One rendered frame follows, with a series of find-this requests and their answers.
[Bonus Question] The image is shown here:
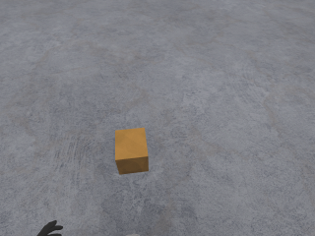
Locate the carton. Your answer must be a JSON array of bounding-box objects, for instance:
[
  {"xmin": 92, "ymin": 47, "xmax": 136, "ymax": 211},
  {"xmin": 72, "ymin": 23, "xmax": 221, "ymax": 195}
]
[{"xmin": 115, "ymin": 127, "xmax": 149, "ymax": 175}]

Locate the left robot hand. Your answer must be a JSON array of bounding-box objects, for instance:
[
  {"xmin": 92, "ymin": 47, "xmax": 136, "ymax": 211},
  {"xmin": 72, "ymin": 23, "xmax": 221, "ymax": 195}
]
[{"xmin": 37, "ymin": 220, "xmax": 63, "ymax": 236}]

